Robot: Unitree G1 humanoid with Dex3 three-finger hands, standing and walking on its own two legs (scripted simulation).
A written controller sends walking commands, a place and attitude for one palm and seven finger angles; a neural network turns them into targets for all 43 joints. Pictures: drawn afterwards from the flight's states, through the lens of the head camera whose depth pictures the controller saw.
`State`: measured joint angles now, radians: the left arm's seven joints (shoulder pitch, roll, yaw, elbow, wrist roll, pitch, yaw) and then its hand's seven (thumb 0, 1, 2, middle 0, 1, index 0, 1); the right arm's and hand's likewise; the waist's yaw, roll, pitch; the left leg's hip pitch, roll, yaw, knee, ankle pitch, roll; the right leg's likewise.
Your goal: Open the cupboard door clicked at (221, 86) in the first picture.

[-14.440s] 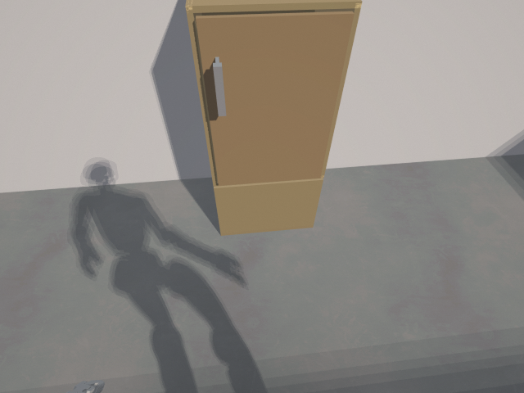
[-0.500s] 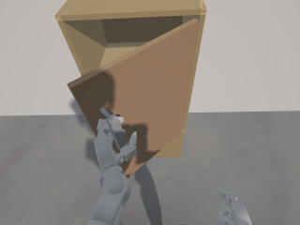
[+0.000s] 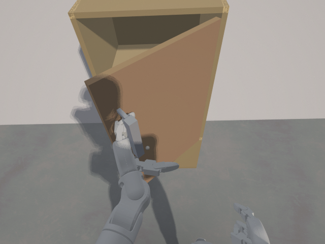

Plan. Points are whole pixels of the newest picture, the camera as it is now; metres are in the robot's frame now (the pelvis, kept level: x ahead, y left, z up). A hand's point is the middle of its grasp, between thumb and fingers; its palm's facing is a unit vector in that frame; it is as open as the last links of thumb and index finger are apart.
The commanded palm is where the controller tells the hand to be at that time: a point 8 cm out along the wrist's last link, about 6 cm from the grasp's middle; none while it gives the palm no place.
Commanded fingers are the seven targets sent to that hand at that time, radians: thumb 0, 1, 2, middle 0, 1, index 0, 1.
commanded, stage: open thumb and fingers to let go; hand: left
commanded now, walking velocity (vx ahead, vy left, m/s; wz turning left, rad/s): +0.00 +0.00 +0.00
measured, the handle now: (130, 133) +0.38 +0.10 +0.06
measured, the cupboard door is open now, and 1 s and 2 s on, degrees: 41 46 46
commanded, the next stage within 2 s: slide the hand sideways off the handle in 0.04 s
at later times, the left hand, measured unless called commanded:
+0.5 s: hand (148, 164) +0.29 +0.05 +0.07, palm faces -0.08 -1.00 +0.03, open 16.3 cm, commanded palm +0.26 +0.11 +0.06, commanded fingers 0.00 -0.50 0.30 -0.15 -0.30 -0.15 -0.30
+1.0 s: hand (128, 183) +0.24 +0.09 +0.06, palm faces +0.00 -1.00 -0.01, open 16.3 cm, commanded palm +0.21 +0.16 +0.06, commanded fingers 0.00 -0.50 0.30 -0.15 -0.30 -0.15 -0.30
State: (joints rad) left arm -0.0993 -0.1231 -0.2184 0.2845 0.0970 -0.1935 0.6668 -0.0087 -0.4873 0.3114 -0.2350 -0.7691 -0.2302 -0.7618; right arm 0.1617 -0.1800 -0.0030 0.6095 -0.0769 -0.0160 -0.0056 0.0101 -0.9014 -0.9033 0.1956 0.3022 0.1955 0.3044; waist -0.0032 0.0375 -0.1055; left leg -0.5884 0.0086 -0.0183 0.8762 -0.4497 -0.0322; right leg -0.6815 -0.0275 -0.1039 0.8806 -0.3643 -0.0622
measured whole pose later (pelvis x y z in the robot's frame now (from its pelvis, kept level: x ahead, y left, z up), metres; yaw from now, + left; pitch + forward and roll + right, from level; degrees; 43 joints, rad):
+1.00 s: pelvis +0.02 +0.01 -0.01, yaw -1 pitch +10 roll +1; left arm 0.42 0.04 -0.22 -0.20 -0.01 -0.26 0.09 -0.01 -0.50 0.30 -0.16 -0.31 -0.17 -0.31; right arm 0.24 -0.21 0.02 0.43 -0.03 -0.08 -0.01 0.01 -0.90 -0.90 0.20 0.30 0.20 0.30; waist 0.02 0.03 -0.09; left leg -0.60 0.00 0.00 0.95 -0.52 -0.01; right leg -0.70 -0.03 -0.08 0.95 -0.42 -0.04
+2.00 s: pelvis +0.02 +0.03 +0.01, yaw +0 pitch +4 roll -1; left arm 0.57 0.23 0.06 -0.45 -0.14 -0.12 -0.06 -0.01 -0.44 0.33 -0.15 -0.30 -0.15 -0.30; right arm 0.28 -0.22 0.05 0.46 0.02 -0.18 -0.08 0.01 -0.90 -0.90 0.20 0.30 0.20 0.30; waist 0.05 0.05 -0.09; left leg -0.46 0.01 -0.01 0.88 -0.50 0.01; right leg -0.53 -0.03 -0.10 0.84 -0.39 -0.02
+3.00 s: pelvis +0.03 +0.03 +0.05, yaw -2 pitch -6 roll -1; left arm 0.47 0.33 0.32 -0.39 -0.04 -0.10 0.11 0.01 0.88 0.90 -0.21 -0.30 -0.21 -0.30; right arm 0.20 -0.22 0.02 0.65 -0.01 -0.12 -0.08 0.01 -0.90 -0.90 0.20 0.30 0.20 0.30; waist 0.08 0.06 0.05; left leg -0.01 0.01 0.02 0.39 -0.28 0.01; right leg -0.10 0.00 -0.07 0.37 -0.18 -0.01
